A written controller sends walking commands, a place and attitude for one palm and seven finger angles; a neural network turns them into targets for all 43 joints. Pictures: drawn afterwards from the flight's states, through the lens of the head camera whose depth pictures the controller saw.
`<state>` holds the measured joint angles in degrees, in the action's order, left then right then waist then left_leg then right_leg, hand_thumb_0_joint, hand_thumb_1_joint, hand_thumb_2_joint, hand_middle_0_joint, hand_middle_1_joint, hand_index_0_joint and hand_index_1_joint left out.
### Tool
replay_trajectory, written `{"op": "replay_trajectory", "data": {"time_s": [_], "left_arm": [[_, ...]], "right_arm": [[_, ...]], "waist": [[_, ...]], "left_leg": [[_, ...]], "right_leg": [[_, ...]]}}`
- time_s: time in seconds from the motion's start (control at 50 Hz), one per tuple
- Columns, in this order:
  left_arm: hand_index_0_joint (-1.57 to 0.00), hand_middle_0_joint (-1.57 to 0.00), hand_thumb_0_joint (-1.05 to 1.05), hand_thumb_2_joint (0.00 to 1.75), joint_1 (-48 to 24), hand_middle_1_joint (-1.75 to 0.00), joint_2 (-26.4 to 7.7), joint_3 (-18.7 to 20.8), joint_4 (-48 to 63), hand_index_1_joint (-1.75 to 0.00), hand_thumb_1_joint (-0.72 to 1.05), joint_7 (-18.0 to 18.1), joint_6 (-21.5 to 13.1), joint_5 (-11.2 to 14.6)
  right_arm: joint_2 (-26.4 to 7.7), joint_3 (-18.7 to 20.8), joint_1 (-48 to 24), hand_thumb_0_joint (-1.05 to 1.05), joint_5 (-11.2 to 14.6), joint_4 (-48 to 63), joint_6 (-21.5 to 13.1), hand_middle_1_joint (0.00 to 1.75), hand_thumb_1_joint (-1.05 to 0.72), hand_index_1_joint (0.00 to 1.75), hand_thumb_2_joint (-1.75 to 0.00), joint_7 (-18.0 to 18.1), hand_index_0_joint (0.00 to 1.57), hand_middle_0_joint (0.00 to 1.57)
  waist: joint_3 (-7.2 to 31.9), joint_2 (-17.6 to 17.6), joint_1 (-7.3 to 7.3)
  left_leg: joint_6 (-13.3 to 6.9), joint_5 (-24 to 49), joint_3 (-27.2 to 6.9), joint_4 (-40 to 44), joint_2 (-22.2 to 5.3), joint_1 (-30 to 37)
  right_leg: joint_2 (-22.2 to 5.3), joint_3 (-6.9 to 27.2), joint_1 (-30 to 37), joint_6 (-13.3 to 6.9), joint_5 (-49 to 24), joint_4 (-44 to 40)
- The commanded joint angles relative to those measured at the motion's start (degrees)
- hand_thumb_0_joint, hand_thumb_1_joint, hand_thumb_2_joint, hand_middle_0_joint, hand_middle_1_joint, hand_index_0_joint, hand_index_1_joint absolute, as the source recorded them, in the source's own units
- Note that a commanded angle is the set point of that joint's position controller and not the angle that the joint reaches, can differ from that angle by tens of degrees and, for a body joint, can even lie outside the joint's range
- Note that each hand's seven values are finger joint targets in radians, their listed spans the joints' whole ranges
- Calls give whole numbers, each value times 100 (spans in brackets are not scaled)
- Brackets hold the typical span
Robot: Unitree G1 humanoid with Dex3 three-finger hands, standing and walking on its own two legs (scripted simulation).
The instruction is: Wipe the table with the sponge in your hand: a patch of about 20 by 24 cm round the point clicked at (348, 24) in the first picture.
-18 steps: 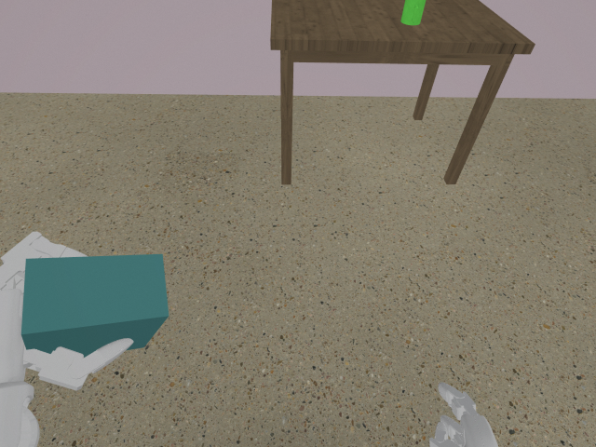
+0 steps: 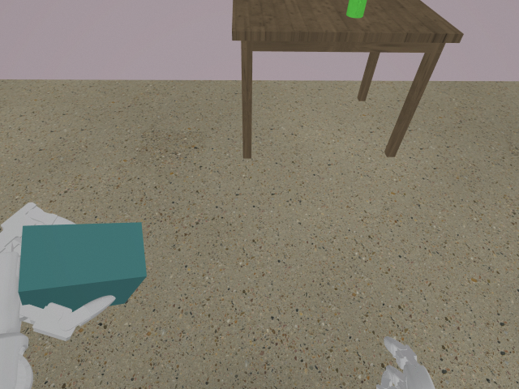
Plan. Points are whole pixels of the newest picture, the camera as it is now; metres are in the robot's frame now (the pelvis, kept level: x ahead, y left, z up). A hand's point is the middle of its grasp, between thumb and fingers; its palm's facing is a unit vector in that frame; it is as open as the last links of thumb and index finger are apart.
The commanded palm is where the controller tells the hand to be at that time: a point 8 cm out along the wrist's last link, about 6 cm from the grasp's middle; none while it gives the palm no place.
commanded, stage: look at it before walking up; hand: left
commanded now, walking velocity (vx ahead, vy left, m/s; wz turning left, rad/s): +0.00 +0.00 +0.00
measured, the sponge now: (99, 270) +0.22 +0.21 +0.14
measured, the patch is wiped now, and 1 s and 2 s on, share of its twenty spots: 0.00 0.00 0.00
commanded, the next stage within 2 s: walk to a spot facing it in 0.04 s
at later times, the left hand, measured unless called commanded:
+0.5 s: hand (100, 245) +0.25 +0.22 +0.15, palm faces +0.43 -0.82 -0.38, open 10.5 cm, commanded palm +0.20 +0.26 +0.18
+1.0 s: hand (182, 151) +0.42 +0.15 +0.16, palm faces +0.27 -0.83 -0.49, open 10.5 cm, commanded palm +0.36 +0.20 +0.18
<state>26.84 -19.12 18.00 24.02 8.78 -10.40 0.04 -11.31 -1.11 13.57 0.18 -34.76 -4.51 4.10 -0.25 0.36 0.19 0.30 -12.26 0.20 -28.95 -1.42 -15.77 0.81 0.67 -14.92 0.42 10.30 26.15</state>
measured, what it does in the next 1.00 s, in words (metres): walks ahead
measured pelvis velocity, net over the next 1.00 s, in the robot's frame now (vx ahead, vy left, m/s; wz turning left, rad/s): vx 0.17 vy -0.06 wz -0.11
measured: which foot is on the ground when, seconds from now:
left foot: down 0.00-1.00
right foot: down 0.00-0.68, up 0.70-1.00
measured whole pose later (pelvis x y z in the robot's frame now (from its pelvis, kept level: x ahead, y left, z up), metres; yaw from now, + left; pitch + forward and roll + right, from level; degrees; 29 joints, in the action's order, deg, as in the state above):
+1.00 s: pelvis +0.17 -0.06 +0.00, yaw -6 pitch +0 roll -1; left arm 27.7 -22.3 20.7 28.0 8.2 -11.0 -0.2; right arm -7.1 -2.0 14.6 -0.4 -34.2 -5.3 3.3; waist -2.8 2.1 -0.7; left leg 4.1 -21.7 11.2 -27.9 -10.1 -4.5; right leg -3.7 -11.2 -24.6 0.8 15.6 37.7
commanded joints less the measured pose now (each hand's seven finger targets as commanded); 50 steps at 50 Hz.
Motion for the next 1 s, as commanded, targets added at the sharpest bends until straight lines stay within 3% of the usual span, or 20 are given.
{"op": "replay_trajectory", "data": {"time_s": [0.0, 0.14, 0.24, 0.3, 0.36, 0.4, 0.44, 0.46, 0.48, 0.54, 0.6, 0.62, 0.64, 0.66, 0.68, 0.72, 0.76, 0.82, 0.92, 0.98], "left_arm": [[-120, -120, 0, 130, -424, -160, -901, 626, 1254, -160, 10, 102, -425, 83], [-120, -120, 0, 130, -577, -160, -917, 588, 1411, -160, 10, 89, -453, 63], [-120, -120, 0, 130, -659, -160, -866, 572, 1358, -160, 10, 144, -387, 26], [-120, -120, 0, 130, -698, -160, -832, 568, 1273, -160, 10, 175, -381, 10], [-120, -120, 0, 130, -683, -160, -838, 558, 1121, -160, 10, 151, -357, -8], [-120, -120, 0, 130, -841, -160, -892, 533, 1154, -160, 10, 126, -356, -18], [-120, -120, 0, 130, -981, -160, -1059, 604, 1163, -160, 10, 141, -367, -17], [-120, -120, 0, 130, -1007, -160, -1114, 623, 1167, -160, 10, 170, -395, -20], [-120, -120, 0, 130, -963, -160, -1172, 658, 1275, -160, 10, 185, -438, -13], [-120, -120, 0, 130, -687, -160, -1226, 864, 1490, -160, 10, 186, -534, 12], [-120, -120, 0, 130, -567, -160, -1099, 845, 1602, -160, 10, 197, -545, 99], [-120, -120, 0, 130, -507, -160, -982, 743, 1640, -160, 10, 187, -551, 118], [-120, -120, 0, 130, -599, -160, -975, 735, 1838, -160, 10, 187, -585, 151], [-120, -120, 0, 130, -689, -160, -969, 706, 1830, -160, 10, 193, -654, 145], [-120, -120, 0, 130, -794, -160, -1143, 747, 1590, -160, 10, 197, -626, 57], [-120, -120, 0, 130, -901, -160, -1035, 585, 1722, -160, 10, 140, -595, 33], [-120, -120, 0, 130, -632, -160, -884, 515, 1786, -160, 10, 127, -502, -17], [-120, -120, 0, 130, -400, -160, -884, 621, 1773, -160, 10, 101, -398, -34], [-120, -120, 0, 130, -308, -160, -1060, 904, 1475, -160, 10, 55, -409, 58], [-120, -120, 0, 130, -290, -160, -1140, 955, 1511, -160, 10, 35, -363, 70]], "right_arm": [[-676, 232, -575, 0, -19, 906, -338, 30, -90, 30, -90, 72, 20, 20], [-684, 224, -610, 0, -19, 903, -358, 30, -90, 30, -90, 69, 20, 20], [-729, 237, -641, 0, -79, 930, -264, 30, -90, 30, -90, 157, 20, 20], [-737, 241, -577, 0, -79, 862, -249, 30, -90, 30, -90, 198, 20, 20], [-719, 232, -581, 0, -85, 834, -228, 30, -90, 30, -90, 187, 20, 20], [-689, 246, -596, 0, -92, 863, -213, 30, -90, 30, -90, 164, 20, 20], [-590, 218, -657, 0, -72, 815, -234, 30, -90, 30, -90, 113, 20, 20], [-602, 226, -692, 0, -46, 829, -248, 30, -90, 30, -90, 81, 20, 20], [-602, 214, -750, 0, -41, 838, -257, 30, -90, 30, -90, 69, 20, 20], [-507, 142, -732, 0, -85, 826, -166, 30, -90, 30, -90, 39, 20, 20], [-505, 179, -586, 0, -103, 886, -111, 30, -90, 30, -90, 75, 20, 20], [-597, 246, -493, 0, -69, 924, -140, 30, -90, 30, -90, 118, 20, 20], [-787, 315, -507, 0, -61, 964, -153, 30, -90, 30, -90, 131, 20, 20], [-773, 311, -541, 0, -33, 932, -147, 30, -90, 30, -90, 109, 20, 20], [-642, 227, -553, 0, -100, 867, -205, 30, -90, 30, -90, 96, 20, 20], [-604, 288, -542, 0, -38, 771, -305, 30, -90, 30, -90, 46, 20, 20], [-687, 350, -434, 0, -32, 706, -336, 30, -90, 30, -90, 11, 20, 20], [-670, 335, -422, 0, -53, 776, -367, 30, -90, 30, -90, -13, 20, 20], [-619, 338, -540, 0, -76, 827, -370, 30, -90, 30, -90, 52, 20, 20], [-565, 364, -586, 0, -6, 808, -290, 30, -90, 30, -90, 40, 20, 20]], "waist": [[546, 224, -6], [536, 392, -5], [173, 528, -64], [173, 864, -97], [170, 803, -66], [-42, 22, -63], [-57, -1067, -22], [-33, -1116, 11], [-58, -898, 69], [278, -635, 42], [591, -423, -68], [690, -80, -137], [740, 972, -173], [660, 1917, -175], [238, 1761, -239], [42, 835, -164], [139, 919, -105], [116, 1197, -86], [74, 1355, -97], [728, 663, 84]], "left_leg": [[-125, -144, -170, 656, -300, -280], [-131, -442, -210, 777, -362, -255], [-425, -2739, -667, 1019, -700, -524], [-633, -2439, -1106, 1065, -1082, -279], [-581, -2333, -792, 782, -1053, -588], [-332, -2217, -78, -105, -541, -1002], [-105, -1667, 512, -1613, -30, -1590], [-45, -1636, 391, -2139, -58, -1895], [-28, -1760, 241, -2360, -166, -2101], [-30, -1396, 379, -1387, -323, -1356], [-28, -256, 919, 75, -84, 311], [-132, -81, 697, 496, -295, 1059], [-513, -281, -456, 901, -1095, 1833], [-977, -428, -1927, 1339, -2200, 2176], [-1293, -921, -2686, 1736, -2616, 1569], [-1396, 60, -2039, 1374, -2501, 1919], [-1134, 692, -928, 1270, -2120, 1873], [-830, 737, 64, 1403, -1771, 1265], [-693, 1052, 725, 1057, -1672, 918], [-491, 1170, 1114, -1195, -1221, 214]], "right_leg": [[-291, 294, 503, -46, -95, -364], [-257, 270, 433, -49, 179, -274], [-152, 250, -262, -213, 2013, 106], [5, -85, -400, -210, 1481, 710], [-96, -118, -27, -225, 1513, 446], [-546, 807, -15, -527, 2105, -160], [-1520, 2529, 363, -1084, 2462, -980], [-1876, 3027, 686, -1390, 2104, -1139], [-2013, 3068, 935, -1557, 1385, -1130], [-1613, 1747, 950, -1370, -332, -620], [-1031, 889, 383, -856, -20, -79], [-807, 594, 4, -632, -11, 604], [-316, 215, -937, -326, 399, 1724], [-16, -344, -1920, -89, 2199, 2960], [-230, -55, -2254, -112, 2233, 3810], [-561, 24, -2890, -48, 1861, 4029], [-622, -307, -2776, 34, 1454, 3770], [-636, -752, -2021, 81, 883, 2841], [-287, -1406, -788, 82, 496, 1227], [-121, -1384, 1226, -74, 131, 301]]}}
